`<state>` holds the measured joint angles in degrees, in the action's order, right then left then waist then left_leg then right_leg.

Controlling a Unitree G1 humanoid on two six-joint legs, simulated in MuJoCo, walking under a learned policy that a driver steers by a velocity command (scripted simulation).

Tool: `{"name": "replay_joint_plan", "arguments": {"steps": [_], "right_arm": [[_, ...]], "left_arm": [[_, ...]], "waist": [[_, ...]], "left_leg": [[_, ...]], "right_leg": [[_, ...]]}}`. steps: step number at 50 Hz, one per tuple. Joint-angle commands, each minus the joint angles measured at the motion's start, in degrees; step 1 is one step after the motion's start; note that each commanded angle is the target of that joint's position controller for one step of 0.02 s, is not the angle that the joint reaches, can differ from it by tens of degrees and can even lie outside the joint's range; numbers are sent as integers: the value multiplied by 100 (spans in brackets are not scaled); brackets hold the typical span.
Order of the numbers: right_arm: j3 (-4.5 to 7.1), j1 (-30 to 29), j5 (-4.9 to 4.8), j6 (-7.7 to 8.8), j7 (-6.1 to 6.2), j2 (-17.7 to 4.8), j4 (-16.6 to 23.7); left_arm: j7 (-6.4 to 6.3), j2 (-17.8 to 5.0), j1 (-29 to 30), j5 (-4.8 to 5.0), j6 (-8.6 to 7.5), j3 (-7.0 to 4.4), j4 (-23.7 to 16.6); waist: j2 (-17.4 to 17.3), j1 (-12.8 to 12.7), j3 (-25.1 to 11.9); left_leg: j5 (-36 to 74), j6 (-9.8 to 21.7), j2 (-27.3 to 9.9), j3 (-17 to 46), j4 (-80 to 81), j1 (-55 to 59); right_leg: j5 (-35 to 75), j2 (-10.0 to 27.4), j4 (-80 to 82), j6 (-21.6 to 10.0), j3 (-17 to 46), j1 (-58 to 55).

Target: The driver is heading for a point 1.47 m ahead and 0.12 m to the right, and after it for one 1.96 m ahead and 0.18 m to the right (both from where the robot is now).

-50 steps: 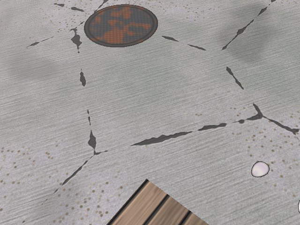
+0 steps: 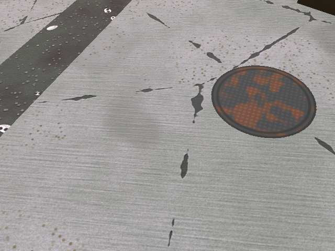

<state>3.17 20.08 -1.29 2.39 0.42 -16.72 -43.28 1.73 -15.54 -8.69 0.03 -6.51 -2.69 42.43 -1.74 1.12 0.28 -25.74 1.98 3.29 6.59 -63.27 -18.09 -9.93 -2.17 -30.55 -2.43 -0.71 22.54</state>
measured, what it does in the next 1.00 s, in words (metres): walks ahead: left foot, then right foot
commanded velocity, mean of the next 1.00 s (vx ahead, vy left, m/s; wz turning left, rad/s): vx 0.50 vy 0.00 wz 0.04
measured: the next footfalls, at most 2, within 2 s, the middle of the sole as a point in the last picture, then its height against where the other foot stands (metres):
left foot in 0.42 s outside the picture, level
right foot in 0.94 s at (200, 204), level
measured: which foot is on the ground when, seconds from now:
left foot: up 0.00-0.40, down 0.42-0.96, up 0.98-1.00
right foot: down 0.00-0.44, up 0.46-0.92, down 0.94-1.00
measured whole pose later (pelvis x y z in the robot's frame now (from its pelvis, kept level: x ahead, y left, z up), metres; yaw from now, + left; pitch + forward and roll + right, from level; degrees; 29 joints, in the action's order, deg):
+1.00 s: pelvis +0.55 +0.00 +0.00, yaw +0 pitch +2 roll +1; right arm 3.1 21.0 -0.9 3.2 0.1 -17.0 -50.5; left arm 2.2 -15.4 -4.1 0.4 -5.0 -2.1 43.9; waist -0.6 2.5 1.6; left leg -27.1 0.8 -0.1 2.1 -52.2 -10.6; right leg -8.3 0.0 -32.6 -2.9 -1.9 26.7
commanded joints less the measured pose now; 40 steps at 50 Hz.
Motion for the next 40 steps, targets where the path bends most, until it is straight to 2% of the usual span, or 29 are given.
{"name": "replay_joint_plan", "arguments": {"steps": [1, 2, 4, 6, 9, 11, 13, 16, 18, 19, 20, 21, 22, 23, 24, 25, 26, 27, 29, 31, 33, 36, 40], "right_arm": [[168, -591, 92, 172, -11, -672, 679], [160, -496, 88, 163, -27, -571, 652], [123, -389, 77, 131, -39, -380, 608], [77, -699, 112, 129, -31, -282, 720], [14, -1216, 111, 173, -64, -152, 814], [-10, -1577, 82, 206, -105, -110, 884], [-13, -1908, 44, 233, -153, -118, 973], [4, -2243, 15, 272, -238, -183, 1122], [45, -2141, 25, 296, -276, -298, 1128], [102, -1823, 45, 304, -270, -412, 1050], [216, -1120, 73, 300, -237, -610, 836], [335, -149, 117, 284, -178, -913, 606], [467, 486, 208, 242, -141, -1497, 515], [377, 672, 112, 206, -152, -1150, 430], [263, 318, 82, 197, -147, -871, 434], [212, -86, 82, 189, -142, -747, 481], [167, -403, 125, 197, -167, -614, 480], [123, -616, 167, 234, -184, -475, 494], [133, -754, 151, 300, -203, -460, 435], [168, -691, 131, 358, -184, -581, 313], [195, -539, 128, 355, -136, -673, 187], [210, -318, 94, 310, -79, -778, 32], [242, 139, 25, 234, -51, -912, -263]], "left_arm": [[-34, -627, -623, -55, 43, -152, -80], [-38, -573, -555, -81, 39, -124, -73], [-46, -612, -598, -23, 14, -131, -1], [-78, -792, -684, 19, 11, -180, 88], [-118, -911, -836, 55, 66, -207, 211], [-131, -957, -1023, 92, 100, -210, 320], [-135, -988, -1269, 114, 141, -211, 449], [-153, -1028, -1463, 132, 236, -223, 606], [-183, -1121, -1439, 136, 301, -258, 660], [-198, -1184, -1347, 140, 326, -274, 657], [-211, -1149, -1269, 141, 349, -254, 645], [-223, -963, -1210, 63, 339, -168, 548], [-195, -382, -1766, -7, 230, 26, 386], [-154, -478, -1743, 36, 110, 29, 469], [-110, -949, -1256, 189, 45, -110, 331], [-101, -949, -837, 217, 21, -106, 218], [-114, -885, -643, 130, 31, -112, 186], [-127, -835, -708, 73, 86, -141, 218], [-135, -589, -941, 63, 210, -101, 312], [-165, -509, -742, 24, 280, -84, 241], [-161, -458, -324, -10, 274, -61, 118], [-95, -337, 291, 9, 208, -3, -16], [8, -378, 954, 73, 158, 17, -235]], "waist": [[575, -353, -28], [691, -241, -14], [773, -160, -71], [651, -201, 15], [572, -364, 72], [559, -502, 139], [547, -630, 216], [576, -648, 333], [643, -488, 255], [688, -265, 59], [618, 119, -384], [438, 540, -1112], [-820, 476, -2011], [-1269, 542, -2377], [-820, 528, -1470], [-490, 387, -842], [-209, 218, -404], [-281, 7, -238], [-387, -211, -184], [-301, -250, -39], [-173, -152, 83], [-139, 60, 207], [-124, 295, 335]], "left_leg": [[633, -13, -758, -18, -379, -2390], [788, -38, -842, -66, -172, -2112], [912, -111, -897, -206, 207, -1942], [1273, -215, -952, -299, 817, -2094], [2228, -279, -911, -417, 1919, -1953], [2741, -290, -801, -518, 2543, -1720], [2962, -275, -710, -580, 2890, -1604], [2669, -118, -632, -561, 3254, -1690], [2280, 42, -548, -606, 3443, -1412], [2165, 150, -412, -729, 3559, -885], [2274, 314, -272, -873, 3714, 153], [2461, 593, -744, -425, 3465, 1756], [1855, 1448, -2239, 1969, 3530, 4071], [1172, 1717, -2618, 3477, 4319, 4292], [753, 1452, -2400, 2819, 4480, 3619], [990, 1292, -2163, 2081, 4626, 2763], [1416, 1224, -1932, 1597, 4849, 1983], [1816, 1156, -1746, 1244, 5043, 1449], [2224, 1207, -1602, 848, 5349, 895], [2567, 1271, -1569, 509, 5528, 707], [2722, 1230, -1507, 242, 5613, 757], [2717, 1033, -1327, -165, 5642, 770], [2508, 964, -1547, -159, 5493, 1297]], "right_leg": [[-697, 1698, 1728, -1019, 2479, -1946], [-302, 1541, 1843, -984, 2204, -1687], [306, 1438, 2007, -1054, 1792, -1510], [839, 1453, 2161, -1130, 1487, -1491], [1202, 1286, 2237, -998, 981, -1526], [1254, 1208, 2214, -912, 746, -1538], [1227, 1290, 2162, -890, 723, -1680], [1430, 1537, 1929, -817, 819, -2198], [2004, 1649, 1621, -711, 830, -2482], [2829, 1593, 1234, -636, 734, -2511], [3581, 1366, 434, -507, 512, -2346], [3042, 1109, -840, -318, 311, -1527], [642, 258, -3120, 116, -52, 790], [-2300, -13, -4028, 140, 628, 1686], [-2067, 347, -4393, 80, 736, 2191], [-1543, 621, -4201, 54, 532, 2194], [-1162, 790, -3844, 87, 440, 2018], [-881, 951, -3550, 118, 483, 1667], [-636, 1011, -3288, 224, 441, 1231], [-262, 1040, -2874, 336, 405, 1366], [399, 1055, -2166, 398, 399, 1542], [1341, 887, -990, 379, 258, 1299], [1544, 716, -234, 292, 215, 1220]]}}
Keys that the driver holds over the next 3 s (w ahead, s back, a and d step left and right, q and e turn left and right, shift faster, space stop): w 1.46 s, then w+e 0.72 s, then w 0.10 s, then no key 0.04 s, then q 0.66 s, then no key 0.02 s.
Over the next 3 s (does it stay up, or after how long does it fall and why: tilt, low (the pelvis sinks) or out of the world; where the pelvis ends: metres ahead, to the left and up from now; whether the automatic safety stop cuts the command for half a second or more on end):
stays up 1.46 -0.11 0.01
